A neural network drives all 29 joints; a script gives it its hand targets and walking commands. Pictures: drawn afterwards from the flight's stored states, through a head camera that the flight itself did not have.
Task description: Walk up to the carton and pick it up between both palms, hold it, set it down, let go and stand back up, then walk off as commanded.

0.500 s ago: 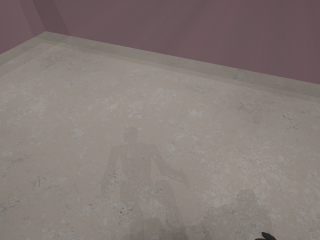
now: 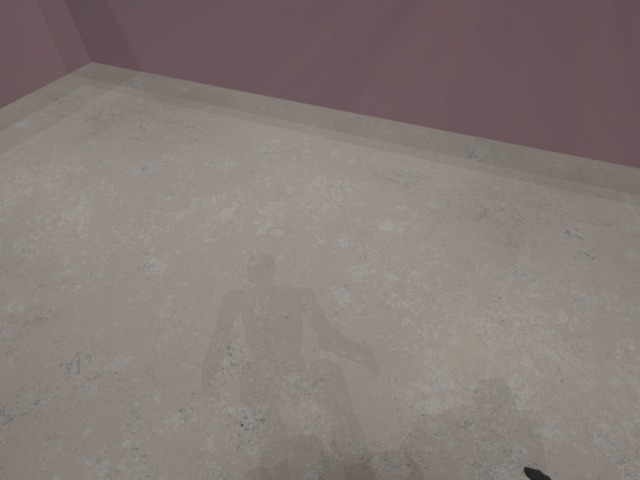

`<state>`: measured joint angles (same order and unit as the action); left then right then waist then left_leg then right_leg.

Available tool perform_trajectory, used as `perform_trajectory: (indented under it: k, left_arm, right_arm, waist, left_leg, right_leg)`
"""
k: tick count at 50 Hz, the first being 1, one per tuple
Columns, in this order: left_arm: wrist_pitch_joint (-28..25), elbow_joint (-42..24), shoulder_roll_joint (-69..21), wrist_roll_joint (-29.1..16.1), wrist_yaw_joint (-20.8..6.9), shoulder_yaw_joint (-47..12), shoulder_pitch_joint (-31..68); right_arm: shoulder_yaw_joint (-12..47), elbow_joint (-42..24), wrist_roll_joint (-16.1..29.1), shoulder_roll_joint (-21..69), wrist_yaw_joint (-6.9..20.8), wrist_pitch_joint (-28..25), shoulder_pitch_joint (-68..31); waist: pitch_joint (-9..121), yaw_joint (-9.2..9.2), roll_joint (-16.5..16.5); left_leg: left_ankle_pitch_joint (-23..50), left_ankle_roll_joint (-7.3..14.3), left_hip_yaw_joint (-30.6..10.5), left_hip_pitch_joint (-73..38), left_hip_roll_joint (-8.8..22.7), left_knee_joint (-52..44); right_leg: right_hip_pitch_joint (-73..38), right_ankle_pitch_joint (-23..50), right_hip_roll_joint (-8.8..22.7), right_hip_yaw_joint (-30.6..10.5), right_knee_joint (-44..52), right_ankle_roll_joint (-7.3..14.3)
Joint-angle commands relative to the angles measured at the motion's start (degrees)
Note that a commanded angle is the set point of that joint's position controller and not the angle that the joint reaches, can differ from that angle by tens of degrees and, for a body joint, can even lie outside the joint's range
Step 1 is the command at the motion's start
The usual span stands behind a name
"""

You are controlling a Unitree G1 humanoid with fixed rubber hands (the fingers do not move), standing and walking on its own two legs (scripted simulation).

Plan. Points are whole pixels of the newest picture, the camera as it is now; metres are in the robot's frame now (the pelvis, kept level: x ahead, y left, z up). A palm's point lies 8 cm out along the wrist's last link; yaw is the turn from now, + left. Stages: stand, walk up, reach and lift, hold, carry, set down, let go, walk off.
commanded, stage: stand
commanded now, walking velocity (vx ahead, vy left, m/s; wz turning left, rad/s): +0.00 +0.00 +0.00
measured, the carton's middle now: out of the picture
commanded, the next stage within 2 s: walk up in 0.32 s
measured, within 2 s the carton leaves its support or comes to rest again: neither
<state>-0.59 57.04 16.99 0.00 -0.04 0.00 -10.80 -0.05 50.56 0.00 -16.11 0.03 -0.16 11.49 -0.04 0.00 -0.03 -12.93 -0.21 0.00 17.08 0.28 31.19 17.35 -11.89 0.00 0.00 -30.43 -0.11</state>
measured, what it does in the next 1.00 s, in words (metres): steps to the left: left foot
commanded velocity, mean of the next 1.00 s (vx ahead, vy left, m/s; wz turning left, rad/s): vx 0.00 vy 0.00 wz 0.00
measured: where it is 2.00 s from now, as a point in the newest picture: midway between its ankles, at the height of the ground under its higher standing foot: outside the picture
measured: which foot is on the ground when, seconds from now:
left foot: down 0.00-0.58, up 0.60-0.86, down 0.88-1.00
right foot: down 0.00-0.88, up 0.90-1.00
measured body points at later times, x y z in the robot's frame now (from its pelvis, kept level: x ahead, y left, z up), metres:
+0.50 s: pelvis +0.00 +0.00 +0.00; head +0.00 +0.00 +0.45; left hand +0.08 +0.28 -0.13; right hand +0.10 -0.27 -0.12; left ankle +0.04 +0.12 -0.73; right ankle +0.05 -0.12 -0.73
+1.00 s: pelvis -0.07 +0.09 -0.02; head -0.04 +0.11 +0.43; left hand +0.01 +0.42 -0.14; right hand +0.02 -0.21 -0.13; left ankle -0.04 +0.17 -0.73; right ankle -0.01 -0.07 -0.68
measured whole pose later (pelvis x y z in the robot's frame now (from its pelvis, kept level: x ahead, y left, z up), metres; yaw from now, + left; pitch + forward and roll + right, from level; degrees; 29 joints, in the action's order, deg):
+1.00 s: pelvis -0.07 +0.09 -0.02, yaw +5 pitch -6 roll -3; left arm 1.7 51.5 23.5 0.3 4.8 0.0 -7.4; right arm -4.2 51.2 -1.3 -19.8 3.6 5.3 11.6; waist -10.4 -0.1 -0.2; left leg -20.2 3.1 -0.2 16.6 -1.3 42.6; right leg 25.7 -25.6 1.9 0.2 -58.3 0.8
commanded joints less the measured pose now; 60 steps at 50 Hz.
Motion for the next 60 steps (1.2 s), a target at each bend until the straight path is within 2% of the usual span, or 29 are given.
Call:
perform_trajectory:
  k: [1,7,9,11,14,25,26,27,28,29,30,31,32,35,37,39,41,42,43,44,45,46,47,48,49,52,55,58,60]
  left_arm:
    - [-2.7,-2.5,11.5,0.0,0.3,3.2,2.2]
    - [-2.6,-2.3,11.3,0.0,0.3,3.2,1.6]
    - [-2.5,-2.1,11.5,-0.1,0.3,3.3,1.7]
    - [-2.6,-2.1,11.5,0.0,0.2,3.3,1.8]
    - [-2.6,-2.1,11.8,0.0,0.3,3.3,1.9]
    - [-2.7,-1.9,11.9,0.1,0.3,3.4,1.8]
    - [-2.0,-3.3,17.6,0.4,2.7,4.7,3.4]
    - [-1.6,-3.8,18.5,0.0,3.5,5.1,0.0]
    - [-1.3,-4.1,18.4,0.2,4.0,5.2,-1.7]
    - [-0.9,-4.3,19.1,0.6,4.4,5.7,-2.7]
    - [-0.6,-5.1,20.1,1.1,4.8,6.1,-2.3]
    - [-0.4,-6.9,21.3,2.1,5.1,6.7,-1.8]
    - [-0.2,-8.2,20.9,2.4,5.5,6.8,-0.2]
    - [-0.1,-10.2,20.3,3.2,6.2,6.8,6.2]
    - [0.0,-10.7,20.7,3.3,6.3,6.8,6.1]
    - [0.1,-11.3,22.5,3.5,6.1,7.4,5.9]
    - [0.4,-12.5,23.2,3.5,5.5,7.7,8.1]
    - [0.6,-12.2,23.3,3.1,5.2,7.4,8.0]
    - [1.0,-11.6,20.9,2.3,4.9,6.6,8.0]
    - [1.6,-11.1,15.2,0.8,4.5,5.0,3.5]
    - [2.0,-13.3,12.5,0.4,5.7,3.5,5.8]
    - [1.9,-13.6,13.3,0.9,6.7,3.6,7.9]
    - [1.9,-12.3,15.3,0.7,6.9,4.2,7.1]
    - [1.7,-10.5,17.1,0.6,6.7,4.7,5.4]
    - [1.7,-9.2,17.7,0.9,6.4,4.9,2.8]
    - [1.7,-6.8,18.2,0.9,6.1,5.1,0.1]
    - [1.3,-5.9,17.4,0.5,6.1,4.6,-0.9]
    - [1.3,-4.5,16.6,0.2,6.1,4.2,-2.5]
    - [1.5,-3.0,16.4,0.0,6.1,4.1,-4.6]
  right_arm:
    - [-3.5,-0.1,0.5,-12.6,-0.7,-3.4,-0.4]
    - [-3.5,-0.2,0.5,-12.9,-0.8,-3.2,-0.7]
    - [-3.6,0.1,0.5,-13.1,-0.7,-3.3,-0.5]
    - [-3.6,0.1,0.4,-12.9,-0.7,-3.3,-0.4]
    - [-3.4,-0.1,0.5,-12.4,-0.7,-3.4,-0.9]
    - [-3.5,0.3,0.5,-12.7,-0.8,-3.3,-1.0]
    - [-5.5,-2.7,-2.8,-17.8,0.6,-0.9,-2.9]
    - [-5.7,-3.0,-2.2,-17.4,1.1,0.0,-1.8]
    - [-5.7,-4.1,-2.4,-16.4,1.2,0.8,-2.2]
    - [-5.6,-4.7,-2.5,-15.2,1.3,1.3,-2.3]
    - [-5.7,-5.2,-2.9,-13.4,1.1,2.0,-2.2]
    - [-6.1,-6.4,-3.9,-13.0,0.9,3.1,-2.2]
    - [-6.4,-7.4,-4.8,-13.7,0.7,4.1,-3.1]
    - [-8.1,-7.2,-4.7,-15.7,2.2,5.1,0.8]
    - [-8.3,-6.6,-4.4,-14.7,3.1,5.5,1.1]
    - [-8.1,-7.4,-4.3,-14.2,3.6,5.9,0.5]
    - [-7.8,-7.4,-4.1,-14.5,4.1,5.6,2.1]
    - [-7.8,-5.8,-3.9,-15.2,4.1,5.1,5.8]
    - [-8.5,-3.6,-3.8,-16.6,4.1,4.6,8.6]
    - [-9.0,-4.9,-4.6,-21.3,3.8,4.0,4.5]
    - [-9.2,-6.5,-3.8,-23.5,3.0,3.8,-1.1]
    - [-9.4,-8.6,-4.3,-24.3,2.9,3.9,-3.4]
    - [-9.6,-9.2,-4.5,-23.2,2.6,4.1,-5.6]
    - [-9.3,-9.2,-4.3,-21.3,2.2,4.6,-5.9]
    - [-9.2,-9.2,-4.1,-20.3,2.0,4.9,-6.4]
    - [-8.8,-9.0,-3.6,-17.8,1.3,4.7,-4.0]
    - [-8.3,-8.6,-3.9,-16.7,0.8,4.5,-0.1]
    - [-8.2,-8.4,-3.8,-16.3,0.6,4.6,1.3]
    - [-8.2,-8.5,-3.7,-16.2,0.6,4.9,0.1]
  waist:
    - [4.0,-0.03,0.9]
    - [3.3,0.27,1.8]
    - [2.8,0.10,0.3]
    - [3.3,0.09,2.4]
    - [2.7,0.18,0.9]
    - [3.1,0.25,1.7]
    - [-2.4,0.37,6.2]
    - [2.3,0.91,5.7]
    - [3.9,1.57,3.5]
    - [3.5,2.16,0.1]
    - [2.0,2.95,-6.8]
    - [0.6,4.09,-9.2]
    - [-1.6,3.71,-5.4]
    - [-1.4,-2.55,-1.9]
    - [-1.2,-2.57,-5.6]
    - [-2.4,-2.15,-8.7]
    - [-2.6,-3.16,-10.0]
    - [-1.1,-4.44,-8.1]
    - [-0.4,-5.98,-1.7]
    - [-3.3,-4.55,15.7]
    - [-7.2,-3.00,20.2]
    - [-7.1,-4.28,20.7]
    - [-8.0,-3.24,16.9]
    - [-7.9,-2.73,13.3]
    - [-6.1,-2.06,11.3]
    - [-2.5,-2.12,7.7]
    - [2.4,-3.34,8.4]
    - [5.2,-3.60,10.4]
    - [4.9,-2.18,11.2]
  left_leg:
    - [0.4,1.8,-8.2,-5.9,7.3,-12.3]
    - [-0.3,2.0,-8.3,-5.3,7.4,-12.5]
    - [-2.2,2.0,-8.5,-5.2,7.6,-12.6]
    - [-1.3,1.8,-8.2,-5.4,7.1,-12.8]
    - [-1.6,1.9,-8.5,-4.8,7.4,-12.9]
    - [-0.1,2.0,-8.4,-5.2,7.4,-12.8]
    - [20.0,3.8,-10.0,3.5,5.3,-6.4]
    - [24.9,3.9,-8.7,3.3,5.0,-3.4]
    - [23.6,3.8,-7.8,5.2,4.2,-0.8]
    - [17.1,2.6,-5.8,8.8,2.3,3.1]
    - [-1.4,0.5,-1.2,10.7,-1.1,14.2]
    - [-18.2,-1.6,-2.0,13.9,-1.7,28.9]
    - [-18.4,-2.2,-4.6,15.9,-1.1,37.1]
    - [-11.7,-2.7,-8.6,12.3,2.4,40.0]
    - [-11.8,-2.8,-8.0,10.3,3.3,33.1]
    - [-12.1,-2.4,-7.8,8.5,5.0,25.3]
    - [-12.1,-0.8,-7.6,3.4,7.0,11.3]
    - [-10.4,-0.1,-6.4,-2.9,6.0,2.5]
    - [-9.3,0.5,-7.4,-9.3,3.6,-4.0]
    - [-3.9,2.3,-24.2,-4.7,11.5,-16.6]
    - [7.4,2.5,-28.4,2.9,13.6,-18.8]
    - [6.7,3.8,-32.5,7.0,14.0,-22.2]
    - [5.8,4.4,-30.4,6.6,12.3,-21.8]
    - [8.1,2.2,-27.3,3.3,9.5,-20.1]
    - [11.3,2.5,-24.9,0.2,8.6,-17.9]
    - [25.5,3.3,-25.2,-9.6,9.2,-14.0]
    - [34.9,4.5,-25.4,-18.3,10.0,-11.6]
    - [35.7,2.4,-26.5,-19.3,9.9,-14.2]
    - [31.6,-0.6,-25.2,-14.4,8.2,-17.6]
  right_leg:
    - [-6.3,1.3,6.9,-7.2,9.3,1.9]
    - [-6.3,0.9,6.7,-7.2,9.5,1.9]
    - [-5.2,-0.2,6.7,-7.3,10.1,1.8]
    - [-5.6,-0.2,6.6,-7.2,9.7,1.9]
    - [-5.6,0.5,6.7,-7.2,9.7,1.9]
    - [-6.3,0.8,7.0,-7.2,9.9,1.9]
    - [-5.4,12.5,6.1,-4.2,2.7,3.8]
    - [-8.6,15.9,6.8,-4.0,0.5,5.0]
    - [-10.5,16.8,8.2,-5.2,0.0,5.9]
    - [-11.8,17.2,11.9,-8.6,3.2,7.9]
    - [-9.4,20.0,20.7,-15.7,9.3,13.3]
    - [-5.3,16.7,28.3,-22.6,15.6,20.3]
    - [-2.2,10.7,29.4,-23.2,19.0,22.5]
    - [-0.6,3.6,21.6,-12.6,16.0,16.0]
    - [-1.0,0.6,19.7,-8.8,13.3,14.5]
    - [0.0,-2.5,21.3,-9.8,13.6,14.1]
    - [1.8,-3.8,20.2,-8.3,10.5,11.6]
    - [3.9,-4.9,18.0,-6.1,5.2,9.8]
    - [9.2,-10.0,12.6,-0.4,-7.4,6.5]
    - [17.2,-23.3,1.9,7.4,-21.3,2.3]
    - [20.4,-27.2,-2.9,2.2,-28.3,1.1]
    - [17.7,-26.3,-3.0,-2.4,-31.0,0.9]
    - [17.0,-22.0,-1.9,-2.8,-33.9,1.3]
    - [17.4,-18.3,-1.0,-2.6,-34.4,1.6]
    - [16.6,-16.8,-0.6,-1.5,-34.5,1.4]
    - [15.4,-15.9,-0.8,-0.2,-32.3,0.8]
    - [14.7,-15.3,-0.5,-0.1,-23.4,0.9]
    - [9.8,-14.2,-1.9,1.2,-16.3,0.9]
    - [3.1,-12.0,-2.7,2.1,-10.6,1.7]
